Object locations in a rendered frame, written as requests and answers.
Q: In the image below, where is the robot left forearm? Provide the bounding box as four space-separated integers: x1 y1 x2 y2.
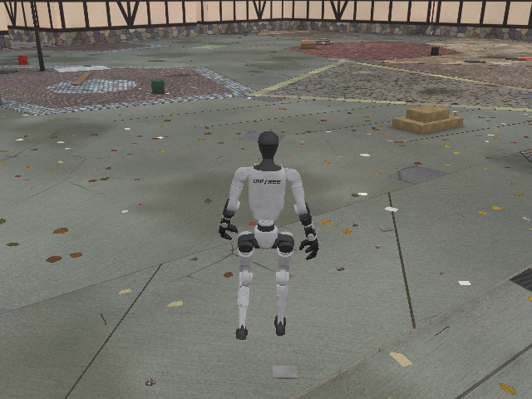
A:
220 199 235 228

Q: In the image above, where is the robot right thigh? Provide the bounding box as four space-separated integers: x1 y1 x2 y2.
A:
275 231 294 286

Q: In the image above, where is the robot right hand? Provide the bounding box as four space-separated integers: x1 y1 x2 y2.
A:
299 238 319 260

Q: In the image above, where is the robot left hand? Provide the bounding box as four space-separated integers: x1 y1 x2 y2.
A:
219 224 238 240

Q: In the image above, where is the robot left upper arm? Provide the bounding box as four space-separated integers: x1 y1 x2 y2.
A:
227 167 250 212

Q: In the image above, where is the robot right forearm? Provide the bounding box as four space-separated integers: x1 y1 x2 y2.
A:
299 202 317 241

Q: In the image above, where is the robot right upper arm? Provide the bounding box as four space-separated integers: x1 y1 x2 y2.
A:
285 168 308 215

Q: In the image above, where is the robot left shin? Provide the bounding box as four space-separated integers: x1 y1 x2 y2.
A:
238 272 250 329

